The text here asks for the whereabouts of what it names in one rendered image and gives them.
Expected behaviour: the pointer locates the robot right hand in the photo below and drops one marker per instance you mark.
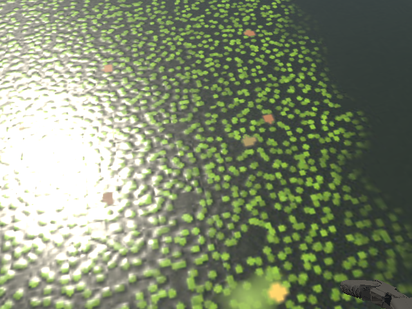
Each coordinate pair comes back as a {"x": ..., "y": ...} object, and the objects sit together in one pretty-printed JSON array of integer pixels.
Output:
[{"x": 378, "y": 292}]

